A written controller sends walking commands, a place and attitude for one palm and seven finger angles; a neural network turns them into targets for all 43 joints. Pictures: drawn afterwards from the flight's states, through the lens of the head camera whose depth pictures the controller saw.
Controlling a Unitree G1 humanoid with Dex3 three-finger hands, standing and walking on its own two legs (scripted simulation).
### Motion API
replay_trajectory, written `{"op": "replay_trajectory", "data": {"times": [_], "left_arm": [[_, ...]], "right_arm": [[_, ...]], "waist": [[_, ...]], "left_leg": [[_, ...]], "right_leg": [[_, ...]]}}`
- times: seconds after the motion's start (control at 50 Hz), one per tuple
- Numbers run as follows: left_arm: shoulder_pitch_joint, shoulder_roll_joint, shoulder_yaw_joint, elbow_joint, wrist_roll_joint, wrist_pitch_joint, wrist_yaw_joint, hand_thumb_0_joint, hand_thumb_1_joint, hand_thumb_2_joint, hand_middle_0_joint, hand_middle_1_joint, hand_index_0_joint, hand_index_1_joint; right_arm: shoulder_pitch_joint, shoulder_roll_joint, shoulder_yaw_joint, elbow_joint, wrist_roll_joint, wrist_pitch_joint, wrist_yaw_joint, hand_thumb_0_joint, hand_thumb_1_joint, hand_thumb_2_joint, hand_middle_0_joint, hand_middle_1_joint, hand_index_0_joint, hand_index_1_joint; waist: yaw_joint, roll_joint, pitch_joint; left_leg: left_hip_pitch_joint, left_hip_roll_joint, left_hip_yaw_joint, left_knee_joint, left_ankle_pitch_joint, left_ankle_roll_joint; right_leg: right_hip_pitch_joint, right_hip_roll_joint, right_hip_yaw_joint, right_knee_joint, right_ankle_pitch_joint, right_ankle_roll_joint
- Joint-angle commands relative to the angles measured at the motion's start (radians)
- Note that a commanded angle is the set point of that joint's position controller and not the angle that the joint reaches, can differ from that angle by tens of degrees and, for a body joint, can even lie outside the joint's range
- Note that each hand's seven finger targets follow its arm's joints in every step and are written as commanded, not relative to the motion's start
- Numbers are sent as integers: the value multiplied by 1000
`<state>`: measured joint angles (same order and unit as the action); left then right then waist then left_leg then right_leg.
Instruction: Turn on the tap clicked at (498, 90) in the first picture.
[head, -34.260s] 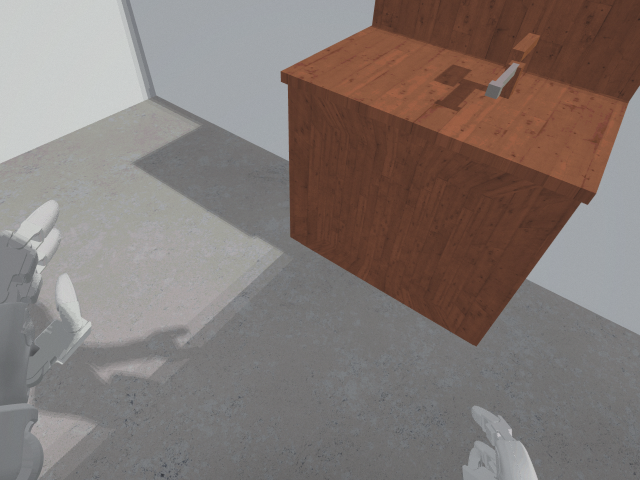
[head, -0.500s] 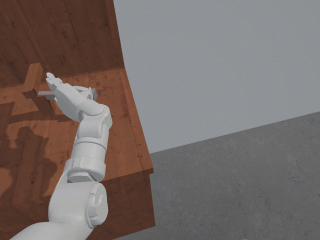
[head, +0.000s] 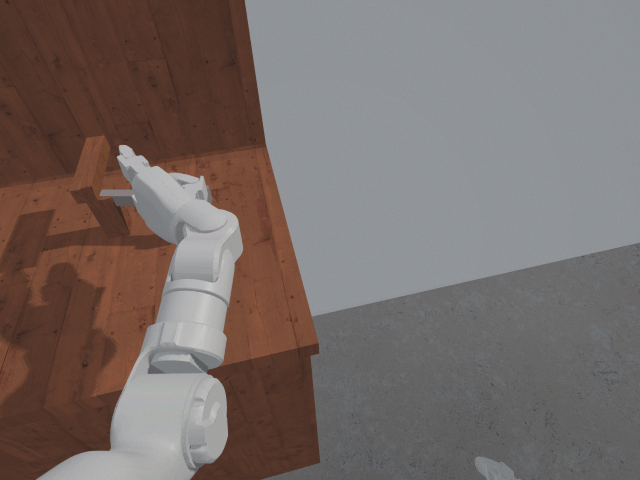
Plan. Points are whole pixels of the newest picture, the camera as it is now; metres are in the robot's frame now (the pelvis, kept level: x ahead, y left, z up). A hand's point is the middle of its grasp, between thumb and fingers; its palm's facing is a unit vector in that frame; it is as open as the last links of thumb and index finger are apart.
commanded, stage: lift the hand up off the lever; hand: left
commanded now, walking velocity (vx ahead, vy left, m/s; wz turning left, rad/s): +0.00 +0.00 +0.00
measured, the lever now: (201, 198) +0.50 +0.23 +0.08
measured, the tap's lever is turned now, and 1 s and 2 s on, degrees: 75 75 75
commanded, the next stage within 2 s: draw the hand back beside the body in 0.10 s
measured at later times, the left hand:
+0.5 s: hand (204, 218) +0.37 +0.17 +0.16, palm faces +0.32 -0.94 -0.13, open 7.7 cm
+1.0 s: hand (127, 291) +0.26 +0.21 +0.17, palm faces +0.28 -0.93 -0.25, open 7.6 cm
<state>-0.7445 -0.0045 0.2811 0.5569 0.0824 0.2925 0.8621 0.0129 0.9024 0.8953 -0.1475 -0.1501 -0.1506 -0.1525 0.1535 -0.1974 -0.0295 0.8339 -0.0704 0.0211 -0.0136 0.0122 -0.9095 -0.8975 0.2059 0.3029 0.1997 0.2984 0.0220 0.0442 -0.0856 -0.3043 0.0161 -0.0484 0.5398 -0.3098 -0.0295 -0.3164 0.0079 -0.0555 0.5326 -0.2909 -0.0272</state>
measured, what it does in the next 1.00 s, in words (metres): stands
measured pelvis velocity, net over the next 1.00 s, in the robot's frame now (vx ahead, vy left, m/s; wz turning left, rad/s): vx -0.03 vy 0.01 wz -0.05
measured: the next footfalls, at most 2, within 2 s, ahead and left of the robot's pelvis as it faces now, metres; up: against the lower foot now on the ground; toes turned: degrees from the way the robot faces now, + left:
none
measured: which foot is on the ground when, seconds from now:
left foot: down 0.00-1.00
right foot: down 0.00-1.00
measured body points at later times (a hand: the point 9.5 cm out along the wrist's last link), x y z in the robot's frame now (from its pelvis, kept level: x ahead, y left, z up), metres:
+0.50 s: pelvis +0.00 +0.00 +0.01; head -0.03 -0.03 +0.46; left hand +0.35 +0.22 +0.17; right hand +0.13 -0.26 -0.10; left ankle -0.02 +0.14 -0.73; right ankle -0.01 -0.10 -0.73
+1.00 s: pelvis -0.03 +0.01 +0.01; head -0.05 -0.01 +0.46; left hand +0.24 +0.26 +0.18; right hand +0.15 -0.21 -0.08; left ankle -0.02 +0.14 -0.73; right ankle -0.01 -0.10 -0.73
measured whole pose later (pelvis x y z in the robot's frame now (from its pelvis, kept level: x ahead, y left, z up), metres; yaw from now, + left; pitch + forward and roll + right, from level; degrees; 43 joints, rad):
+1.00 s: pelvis -0.03 +0.01 +0.01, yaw -3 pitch -6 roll +0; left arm 0.08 0.29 0.17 -0.10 -0.06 -0.09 0.11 0.01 0.89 0.89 -0.19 -0.25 -0.19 -0.25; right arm 0.14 -0.20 0.02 0.68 -0.01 -0.04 -0.06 0.01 -0.91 -0.90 0.21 0.30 0.20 0.30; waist 0.04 0.06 0.04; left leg -0.04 0.02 0.01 0.35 -0.20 -0.01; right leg -0.07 0.02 0.00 0.34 -0.16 -0.01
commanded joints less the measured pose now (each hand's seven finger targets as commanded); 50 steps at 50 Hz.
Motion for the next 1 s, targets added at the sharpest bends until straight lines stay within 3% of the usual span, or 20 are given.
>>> {"op": "replay_trajectory", "data": {"times": [0.0, 0.18, 0.2, 0.22, 0.26, 0.32, 0.38, 0.4, 0.42, 0.44, 0.46, 0.52, 0.56, 0.62, 0.68, 0.72, 0.78, 0.82, 0.94, 0.98], "left_arm": [[-450, 99, -59, -221, 27, -45, 4, 0, 900, 900, -150, -150, -150, -150], [-452, 161, -6, -248, 35, -53, 15, 0, 900, 900, -150, -150, -150, -150], [-391, 150, -180, -333, 87, -65, -157, 0, 900, 900, -151, -153, -151, -153], [-354, 233, -88, -370, 57, -76, -232, 0, 900, 900, -152, -156, -152, -156], [-314, 246, -107, -435, 26, -100, -323, 0, 900, 900, -154, -162, -154, -162], [-110, 269, -95, -429, -66, -131, -506, 0, 900, 900, -157, -171, -157, -171], [29, 302, -20, -484, -154, -118, -563, 0, 900, 900, -160, -180, -160, -180], [174, 518, 20, -461, -128, -190, -610, 0, 900, 900, -161, -183, -161, -183], [225, 537, 55, -467, -137, -232, -637, 0, 900, 900, -162, -186, -162, -186], [232, 501, 11, -515, -141, -266, -659, 0, 900, 900, -163, -189, -163, -189], [222, 499, -4, -587, -143, -297, -676, 0, 900, 900, -164, -192, -164, -192], [208, 471, -65, -791, -146, -368, -710, 0, 900, 900, -167, -201, -167, -201], [213, 493, -53, -807, -141, -395, -708, 0, 900, 900, -169, -207, -169, -207], [183, 418, -141, -800, -131, -422, -713, 0, 900, 900, -172, -216, -172, -216], [288, 430, -115, -727, -131, -432, -710, 0, 900, 900, -175, -225, -175, -225], [354, 443, -92, -731, -131, -438, -714, 0, 900, 900, -177, -231, -177, -231], [469, 464, -43, -745, -142, -447, -720, 0, 900, 900, -180, -240, -180, -240], [503, 486, -13, -782, -144, -452, -727, 0, 900, 900, -182, -246, -182, -246], [580, 487, 8, -920, -142, -464, -732, 0, 900, 900, -188, -264, -188, -264], [630, 483, 13, -937, -144, -465, -732, 0, 900, 900, -190, -270, -190, -270]], "right_arm": [[-92, -106, -38, -126, 5, -35, -9, 0, -900, -900, 200, 300, 200, 300], [-106, -106, -33, -131, 7, -25, -18, 0, -900, -900, 200, 300, 200, 300], [-73, -140, -43, -139, 6, 10, -37, 0, -900, -900, 200, 300, 200, 300], [-55, -140, -53, -168, 19, 19, -54, 0, -900, -900, 200, 300, 200, 300], [-68, -125, -39, -192, 34, 19, -75, 0, -900, -900, 200, 300, 200, 300], [-67, -125, -21, -215, 59, 32, -92, 0, -900, -900, 200, 300, 200, 300], [-115, -108, 1, -257, 87, 24, -103, 0, -900, -900, 200, 300, 200, 300], [-82, -133, -6, -250, 74, 9, -76, 0, -900, -900, 200, 300, 200, 300], [-86, -134, -7, -258, 77, 5, -64, 0, -900, -900, 200, 300, 200, 300], [-100, -124, 0, -276, 77, -5, -60, 0, -900, -900, 200, 300, 200, 300], [-116, -122, -2, -290, 80, -16, -57, 0, -900, -900, 200, 300, 200, 300], [-132, -127, -6, -319, 81, -57, -54, 0, -900, -900, 200, 300, 200, 300], [-128, -138, -9, -310, 75, -84, -54, 0, -900, -900, 200, 300, 200, 300], [-130, -136, -7, -293, 75, -110, -57, 0, -900, -900, 200, 300, 200, 300], [-135, -138, -5, -281, 74, -115, -61, 0, -900, -900, 200, 300, 200, 300], [-138, -137, -4, -276, 73, -113, -60, 0, -900, -900, 200, 300, 200, 300], [-147, -128, 4, -284, 71, -103, -56, 0, -900, -900, 200, 300, 200, 300], [-152, -127, 3, -289, 69, -96, -54, 0, -900, -900, 200, 300, 200, 300], [-153, -114, 10, -312, 60, -106, -50, 0, -900, -900, 200, 300, 200, 300], [-151, -115, 7, -314, 58, -114, -49, 0, -900, -900, 200, 300, 200, 300]], "waist": [[-11, -76, -297], [-1, -104, -300], [-55, -152, -306], [-33, -123, -349], [-19, -79, -353], [2, -89, -257], [54, -88, -196], [18, -90, -116], [43, -25, -118], [34, -63, -87], [29, -40, -93], [7, 20, -102], [-2, 13, -92], [-27, -1, -42], [-11, -52, -9], [5, 3, -27], [23, -45, -32], [31, -18, -36], [32, 34, -7], [34, 13, -2]], "left_leg": [[72, -22, 73, -36, 388, 8], [57, -23, 82, -39, 366, 23], [102, -26, 93, -37, 405, 45], [131, -25, 94, -40, 436, 53], [166, -27, 97, -54, 454, 61], [173, -18, 91, -90, 419, 59], [155, -18, 95, -132, 341, 59], [164, -10, 107, -157, 311, 65], [150, -20, 107, -170, 308, 60], [145, -20, 108, -174, 312, 65], [167, -18, 110, -180, 314, 63], [239, -18, 108, -185, 327, 61], [256, -19, 103, -190, 302, 61], [272, -24, 92, -207, 209, 59], [245, -30, 88, -228, 125, 64], [250, -34, 88, -237, 121, 59], [227, -27, 83, -251, 144, 57], [230, -25, 83, -258, 153, 50], [229, -19, 74, -262, 190, 41], [235, -18, 75, -259, 202, 43]], "right_leg": [[189, -12, -13, -49, 358, -6], [214, -24, 1, -59, 382, 4], [236, -21, 21, -26, 488, 1], [278, -17, 23, -32, 533, -5], [314, -16, 33, -40, 572, 0], [331, -9, 36, -76, 554, -2], [356, -9, 48, -128, 456, 5], [317, -21, 62, -133, 477, 30], [336, -15, 55, -130, 435, 17], [326, -11, 53, -136, 423, 17], [325, -9, 59, -148, 412, 16], [293, 2, 57, -173, 376, 12], [265, 11, 55, -189, 338, 13], [207, 19, 49, -222, 216, 14], [203, 17, 47, -250, 116, 15], [227, 13, 49, -255, 111, 11], [278, 11, 47, -254, 137, 9], [292, 13, 46, -258, 141, 7], [299, 17, 41, -253, 181, 3], [296, 20, 41, -256, 191, 4]]}}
